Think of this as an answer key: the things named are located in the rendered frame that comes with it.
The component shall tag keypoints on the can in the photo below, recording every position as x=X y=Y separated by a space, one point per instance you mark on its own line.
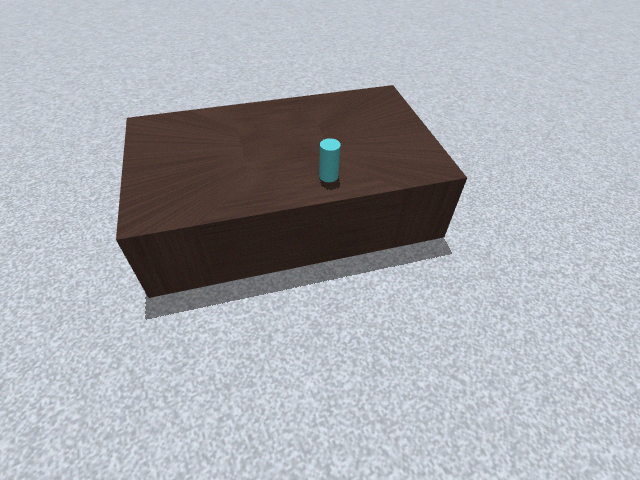
x=329 y=160

